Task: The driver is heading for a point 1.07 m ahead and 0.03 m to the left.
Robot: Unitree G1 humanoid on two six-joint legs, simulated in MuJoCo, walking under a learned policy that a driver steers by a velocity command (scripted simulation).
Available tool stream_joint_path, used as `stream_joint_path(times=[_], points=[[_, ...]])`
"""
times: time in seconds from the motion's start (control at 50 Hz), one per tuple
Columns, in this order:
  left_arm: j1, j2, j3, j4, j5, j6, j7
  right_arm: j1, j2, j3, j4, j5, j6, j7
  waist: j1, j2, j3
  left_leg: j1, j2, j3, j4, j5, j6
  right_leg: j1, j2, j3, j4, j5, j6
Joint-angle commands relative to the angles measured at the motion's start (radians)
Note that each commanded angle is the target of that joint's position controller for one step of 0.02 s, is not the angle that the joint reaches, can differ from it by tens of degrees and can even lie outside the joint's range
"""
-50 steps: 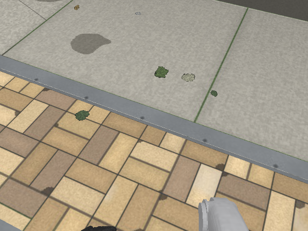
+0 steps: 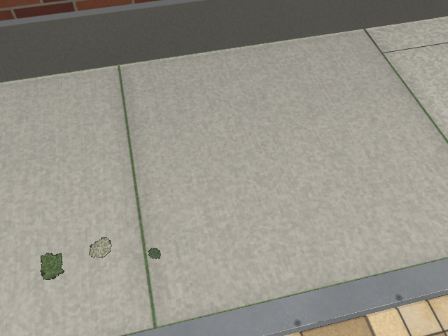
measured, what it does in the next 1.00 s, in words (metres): steps on the spot: right foot, then left foot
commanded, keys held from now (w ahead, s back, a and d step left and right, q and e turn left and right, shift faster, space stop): e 0.10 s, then no key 0.66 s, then w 0.24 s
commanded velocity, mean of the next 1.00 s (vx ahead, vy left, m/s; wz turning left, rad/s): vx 0.06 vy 0.00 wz -0.20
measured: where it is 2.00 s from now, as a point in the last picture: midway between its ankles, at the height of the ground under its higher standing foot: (262, 289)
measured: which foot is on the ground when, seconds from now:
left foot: down 0.00-0.18, up 0.20-0.50, down 0.52-0.98, up 1.00-1.00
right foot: up 0.00-0.16, down 0.18-1.00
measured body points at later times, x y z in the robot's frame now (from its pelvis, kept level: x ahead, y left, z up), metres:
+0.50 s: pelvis +0.03 -0.04 -0.01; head +0.04 -0.05 +0.44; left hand +0.25 +0.17 -0.09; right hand +0.13 -0.32 -0.12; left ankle +0.05 +0.09 -0.73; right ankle +0.02 -0.15 -0.74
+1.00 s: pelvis +0.07 -0.05 -0.01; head +0.06 -0.06 +0.44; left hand +0.19 +0.20 -0.12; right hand +0.10 -0.31 -0.15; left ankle +0.05 +0.09 -0.74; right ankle +0.04 -0.14 -0.74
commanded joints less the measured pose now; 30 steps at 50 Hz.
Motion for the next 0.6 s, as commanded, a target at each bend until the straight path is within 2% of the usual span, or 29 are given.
stream_joint_path(times=[0.02, 0.08, 0.12, 0.14, 0.16, 0.18, 0.2, 0.22, 0.24, 0.26, 0.28, 0.3, 0.34, 0.4, 0.46, 0.48, 0.5, 0.52, 0.54, 0.56, 0.58, 0.6], points=[[0.012, 0.060, 0.012, -0.076, -0.001, -0.007, -0.011, -0.070, -0.169, -0.046, -0.078, 0.005, -0.004, -0.001, 0.017, 0.125, -0.140, 0.081, 0.295, -0.187, -0.146, 0.039, 0.204, 0.101, -0.019, -0.024, -0.091, 0.025, -0.019], [-0.026, 0.062, 0.011, -0.098, -0.002, -0.009, -0.024, -0.039, -0.190, -0.055, -0.063, 0.013, 0.008, 0.006, -0.003, 0.136, -0.140, 0.131, 0.318, -0.170, -0.109, 0.062, 0.189, 0.143, -0.005, -0.064, -0.210, -0.014, -0.042], [-0.013, 0.054, 0.012, -0.102, 0.000, -0.011, -0.036, -0.029, -0.197, -0.058, -0.052, 0.026, 0.014, 0.009, 0.009, 0.145, -0.151, 0.158, 0.318, -0.153, -0.048, 0.122, 0.161, 0.208, 0.019, -0.088, -0.349, -0.004, -0.068], [0.026, 0.048, 0.015, -0.090, 0.002, -0.012, -0.041, -0.029, -0.193, -0.056, -0.043, 0.038, 0.017, 0.010, 0.033, 0.141, -0.161, 0.148, 0.301, -0.131, 0.004, 0.140, 0.131, 0.284, 0.046, -0.109, -0.476, 0.057, -0.090], [0.068, 0.072, 0.025, -0.076, 0.007, -0.014, -0.041, 0.014, -0.165, -0.048, -0.020, 0.045, 0.018, 0.012, 0.042, 0.119, -0.167, 0.103, 0.266, -0.097, 0.074, 0.121, 0.077, 0.390, 0.066, -0.092, -0.591, 0.141, -0.121], [0.108, 0.143, 0.046, -0.078, 0.009, -0.014, -0.031, 0.051, -0.111, -0.033, -0.012, 0.029, 0.013, 0.018, 0.035, -0.029, -0.188, -0.034, 0.189, -0.018, 0.244, -0.041, -0.012, 0.542, -0.050, 0.079, -0.654, 0.398, -0.175], [0.078, 0.232, 0.057, -0.111, 0.027, -0.012, -0.019, 0.026, -0.066, -0.011, -0.065, -0.014, 0.002, 0.028, 0.013, -0.317, -0.180, -0.336, 0.042, 0.031, 0.486, -0.489, -0.116, 0.648, -0.290, 0.383, -0.634, 0.679, -0.342], [0.119, 0.183, 0.049, -0.104, 0.042, -0.027, -0.020, -0.068, -0.141, -0.039, -0.078, -0.007, 0.000, 0.019, 0.103, -0.208, -0.219, -0.382, 0.034, -0.104, 0.664, -0.552, -0.140, 0.579, -0.332, 0.387, -0.649, 0.691, -0.438], [0.096, 0.154, 0.036, -0.093, 0.049, -0.042, -0.023, -0.082, -0.149, -0.046, -0.076, 0.020, 0.006, 0.019, 0.085, -0.157, -0.202, -0.378, 0.048, -0.147, 0.734, -0.495, -0.136, 0.544, -0.276, 0.300, -0.648, 0.656, -0.406], [0.034, 0.136, 0.033, -0.093, 0.037, -0.052, -0.024, -0.052, -0.128, -0.045, -0.055, 0.026, 0.015, 0.016, 0.050, -0.129, -0.190, -0.370, 0.058, -0.164, 0.730, -0.428, -0.134, 0.520, -0.217, 0.232, -0.641, 0.594, -0.351], [-0.014, 0.114, 0.026, -0.099, 0.023, -0.056, -0.024, -0.036, -0.129, -0.047, -0.040, 0.016, 0.025, 0.010, 0.035, -0.122, -0.182, -0.355, 0.061, -0.169, 0.728, -0.374, -0.142, 0.494, -0.190, 0.194, -0.640, 0.582, -0.319], [-0.047, 0.101, 0.017, -0.100, 0.021, -0.058, -0.022, -0.018, -0.127, -0.049, -0.032, 0.009, 0.032, 0.007, 0.016, -0.124, -0.184, -0.299, 0.051, -0.159, 0.747, -0.328, -0.152, 0.441, -0.170, 0.156, -0.637, 0.633, -0.313], [-0.066, 0.068, 0.005, -0.095, 0.029, -0.059, -0.022, 0.007, -0.100, -0.040, -0.024, 0.014, 0.036, 0.005, -0.003, -0.118, -0.198, -0.224, 0.042, -0.152, 0.679, -0.275, -0.159, 0.406, -0.137, 0.113, -0.633, 0.632, -0.306], [-0.036, 0.066, 0.006, -0.072, 0.029, -0.053, -0.023, -0.034, -0.055, -0.016, -0.040, 0.016, 0.035, 0.009, 0.034, -0.132, -0.185, -0.146, 0.042, -0.145, 0.466, -0.272, -0.149, 0.414, -0.135, 0.123, -0.618, 0.566, -0.311], [-0.014, 0.066, 0.006, -0.045, 0.025, -0.049, -0.024, -0.028, -0.065, -0.014, -0.045, 0.023, 0.033, 0.017, 0.047, -0.144, -0.178, -0.062, 0.034, -0.140, 0.303, -0.252, -0.133, 0.414, -0.152, 0.177, -0.611, 0.498, -0.328], [-0.028, 0.053, 0.000, -0.039, 0.018, -0.049, -0.024, -0.006, -0.057, -0.011, -0.037, 0.021, 0.030, 0.020, 0.025, -0.136, -0.169, -0.004, 0.028, -0.132, 0.189, -0.173, -0.121, 0.394, -0.136, 0.175, -0.599, 0.453, -0.310], [-0.021, 0.035, -0.008, -0.025, 0.011, -0.051, -0.025, 0.018, -0.049, -0.006, -0.029, 0.012, 0.025, 0.024, 0.003, -0.114, -0.159, 0.082, 0.027, -0.135, 0.040, -0.016, -0.103, 0.360, -0.111, 0.166, -0.596, 0.375, -0.273], [0.015, 0.008, -0.018, -0.012, 0.020, -0.061, -0.025, 0.033, -0.079, -0.007, -0.029, -0.007, 0.019, 0.023, 0.015, -0.066, -0.176, 0.183, 0.079, -0.209, 0.014, 0.133, -0.081, 0.315, -0.069, 0.153, -0.584, 0.251, -0.217], [0.061, 0.002, -0.019, -0.008, 0.041, -0.073, -0.032, 0.026, -0.158, -0.021, -0.038, -0.012, 0.018, 0.017, 0.073, 0.075, -0.175, 0.224, 0.167, -0.278, 0.059, 0.297, -0.038, 0.262, 0.005, 0.093, -0.537, 0.099, -0.164], [0.074, -0.019, -0.023, -0.005, 0.052, -0.075, -0.030, -0.026, -0.115, -0.014, -0.027, 0.005, 0.017, 0.019, 0.098, 0.196, -0.172, 0.096, 0.172, -0.281, 0.044, 0.075, 0.017, 0.333, 0.047, 0.030, -0.570, 0.040, -0.114], [0.005, 0.026, -0.014, 0.000, 0.051, -0.070, -0.025, -0.060, -0.060, -0.001, -0.045, 0.008, 0.013, 0.025, 0.056, 0.151, -0.115, 0.025, 0.129, -0.265, 0.021, -0.069, 0.007, 0.361, 0.050, 0.026, -0.564, 0.064, -0.095], [-0.031, 0.037, -0.006, -0.005, 0.041, -0.066, -0.020, -0.052, -0.055, 0.001, -0.038, 0.000, 0.007, 0.023, 0.040, 0.122, -0.101, 0.007, 0.111, -0.248, 0.018, -0.115, -0.014, 0.362, 0.052, 0.020, -0.550, 0.086, -0.100]])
